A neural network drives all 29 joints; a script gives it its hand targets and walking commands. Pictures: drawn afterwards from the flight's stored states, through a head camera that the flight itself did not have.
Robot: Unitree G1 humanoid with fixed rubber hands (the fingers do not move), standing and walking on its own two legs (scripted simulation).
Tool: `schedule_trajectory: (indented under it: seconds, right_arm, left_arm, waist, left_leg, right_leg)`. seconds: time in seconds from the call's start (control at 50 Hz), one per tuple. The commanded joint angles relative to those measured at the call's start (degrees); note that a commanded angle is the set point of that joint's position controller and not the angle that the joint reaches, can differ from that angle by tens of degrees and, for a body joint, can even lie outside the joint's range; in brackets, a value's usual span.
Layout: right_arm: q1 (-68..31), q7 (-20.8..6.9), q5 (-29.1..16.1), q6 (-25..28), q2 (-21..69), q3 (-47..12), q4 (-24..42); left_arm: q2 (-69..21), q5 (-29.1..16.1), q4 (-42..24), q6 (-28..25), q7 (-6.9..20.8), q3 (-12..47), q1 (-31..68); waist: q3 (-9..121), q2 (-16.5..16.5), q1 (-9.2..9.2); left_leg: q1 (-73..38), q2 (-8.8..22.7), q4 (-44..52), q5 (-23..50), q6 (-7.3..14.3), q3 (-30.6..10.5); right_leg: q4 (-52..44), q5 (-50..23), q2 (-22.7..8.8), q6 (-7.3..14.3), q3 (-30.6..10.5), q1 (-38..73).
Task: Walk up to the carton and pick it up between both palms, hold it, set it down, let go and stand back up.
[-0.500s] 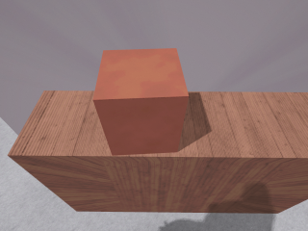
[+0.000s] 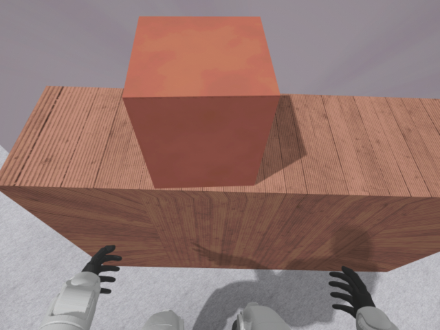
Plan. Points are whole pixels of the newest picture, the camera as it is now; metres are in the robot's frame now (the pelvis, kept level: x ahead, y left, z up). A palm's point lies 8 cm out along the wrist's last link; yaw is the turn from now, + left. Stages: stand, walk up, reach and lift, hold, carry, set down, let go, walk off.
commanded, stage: reach and lift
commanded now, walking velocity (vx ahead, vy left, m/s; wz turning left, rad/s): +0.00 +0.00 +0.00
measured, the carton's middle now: (202, 110) +0.49 +0.04 +0.09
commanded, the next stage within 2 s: none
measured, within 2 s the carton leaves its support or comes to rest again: neither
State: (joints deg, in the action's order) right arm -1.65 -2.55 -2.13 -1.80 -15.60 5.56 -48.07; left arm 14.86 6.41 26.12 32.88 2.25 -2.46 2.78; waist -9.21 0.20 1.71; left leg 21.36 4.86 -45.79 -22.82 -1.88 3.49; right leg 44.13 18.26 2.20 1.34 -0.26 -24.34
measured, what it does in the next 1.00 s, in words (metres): stands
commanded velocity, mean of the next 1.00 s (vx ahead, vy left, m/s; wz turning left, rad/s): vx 0.00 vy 0.00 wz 0.00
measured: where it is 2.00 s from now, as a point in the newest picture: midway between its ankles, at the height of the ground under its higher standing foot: outside the picture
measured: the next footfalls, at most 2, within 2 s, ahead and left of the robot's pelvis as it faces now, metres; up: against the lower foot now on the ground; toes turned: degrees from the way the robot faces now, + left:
none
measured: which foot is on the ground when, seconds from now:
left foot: down 0.00-1.00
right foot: down 0.00-1.00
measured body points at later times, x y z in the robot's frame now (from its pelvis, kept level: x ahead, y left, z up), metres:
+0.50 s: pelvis +0.03 +0.01 +0.04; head +0.04 +0.01 +0.48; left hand +0.20 +0.25 -0.05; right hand +0.16 -0.23 -0.07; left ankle +0.01 +0.13 -0.71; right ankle +0.05 -0.11 -0.71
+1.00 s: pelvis +0.03 +0.01 +0.04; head +0.04 +0.02 +0.49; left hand +0.21 +0.24 -0.02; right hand +0.19 -0.21 -0.02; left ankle +0.01 +0.13 -0.71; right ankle +0.05 -0.11 -0.71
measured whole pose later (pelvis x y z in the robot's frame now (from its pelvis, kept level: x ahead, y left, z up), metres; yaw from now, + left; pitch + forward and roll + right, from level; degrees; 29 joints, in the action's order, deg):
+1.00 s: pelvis +0.03 +0.01 +0.04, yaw -1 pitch -3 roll +0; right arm 20.0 -2.2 -3.1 5.8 -8.8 2.6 -23.3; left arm 11.2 -3.8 17.4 6.5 -5.0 1.4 -16.1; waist -3.3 0.6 -1.1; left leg 1.7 2.1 -16.6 -11.8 -0.8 5.5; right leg 17.9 8.8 0.4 0.1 -1.3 -6.1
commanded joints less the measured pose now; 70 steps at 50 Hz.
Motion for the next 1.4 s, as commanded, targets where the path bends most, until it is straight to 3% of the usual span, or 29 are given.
schedule_trajectory:
  seconds: [0.0,0.02,0.06,0.18,0.34,0.5,0.82,0.94,1.2,1.38]
  right_arm:
    - [5.90,1.00,-2.33,-1.44,-9.67,0.34,6.66]
    - [6.48,0.98,-0.48,-1.98,-7.90,0.23,7.80]
    - [3.94,0.66,0.27,-2.15,-6.37,0.29,10.10]
    - [4.29,-1.04,1.80,0.39,-2.78,1.25,15.52]
    - [12.29,0.01,1.97,6.04,-2.69,2.11,18.33]
    - [13.61,-0.30,2.55,7.20,-1.69,1.78,23.00]
    - [18.67,0.25,-0.64,10.10,0.83,-0.37,30.56]
    - [17.49,0.80,-1.33,10.51,1.08,-0.13,34.99]
    - [17.16,1.16,-5.69,11.09,0.33,-1.93,40.71]
    - [14.45,1.79,-7.77,11.02,0.23,-2.30,45.67]
  left_arm:
    - [5.54,2.99,-9.25,1.52,0.25,-3.06,-9.65]
    - [6.68,2.26,-6.53,1.27,0.09,-2.15,-7.94]
    - [7.47,1.26,-6.60,-0.71,-0.18,-2.01,-3.72]
    - [7.48,-1.62,-9.94,-6.63,-2.27,-2.93,1.45]
    - [5.05,-5.07,-10.72,-13.08,-3.28,-1.13,-7.54]
    - [3.49,-7.34,-10.19,-17.43,-4.56,-0.04,-8.62]
    - [1.52,-8.48,-17.26,-27.39,-7.24,1.01,-12.63]
    - [1.55,-10.47,-19.46,-29.53,-7.72,1.70,-12.57]
    - [-0.09,-11.08,-24.38,-31.93,-7.62,1.64,-13.60]
    - [-0.72,-12.14,-29.29,-33.38,-8.18,2.19,-11.44]
  waist:
    - [13.57,-0.24,-0.72]
    - [6.75,-0.63,-0.31]
    - [5.47,1.11,0.40]
    - [13.19,-0.70,-0.03]
    - [15.40,0.31,0.06]
    - [9.57,0.51,-1.70]
    - [9.43,-0.24,-2.21]
    - [10.59,0.19,-2.85]
    - [12.29,-0.17,-3.65]
    - [13.01,-0.73,-3.69]
  left_leg:
    - [-11.11,-3.26,13.42,7.08,-0.88,1.38]
    - [-6.49,-2.72,14.58,4.52,-0.10,2.01]
    - [-11.11,-3.91,13.98,4.17,0.50,2.27]
    - [-12.01,-2.68,16.80,6.28,0.44,2.66]
    - [-17.15,-3.88,21.58,16.11,-0.08,2.25]
    - [-17.80,-3.90,28.13,14.40,0.08,2.29]
    - [-18.17,-4.41,31.52,16.15,0.18,2.25]
    - [-17.51,-4.49,31.76,16.15,0.13,2.25]
    - [-19.78,-4.99,30.22,24.75,-0.82,0.86]
    - [-19.36,-5.06,29.67,24.98,-0.82,0.06]
  right_leg:
    - [-13.64,-13.04,-1.25,0.99,1.66,11.59]
    - [-13.07,-10.69,-1.36,1.28,2.10,11.47]
    - [-15.79,-9.46,-1.84,0.23,1.64,4.29]
    - [-16.49,-14.12,-2.71,-0.36,0.95,8.98]
    - [-20.10,-24.66,-1.02,-0.67,1.71,16.52]
    - [-25.48,-15.46,-0.37,-0.23,1.50,17.06]
    - [-28.81,-14.93,-1.57,0.15,-1.25,19.94]
    - [-28.73,-14.90,-1.31,0.20,-1.18,20.27]
    - [-28.87,-20.28,-0.59,0.61,-1.23,21.90]
    - [-28.40,-20.29,-0.72,0.72,-1.55,22.01]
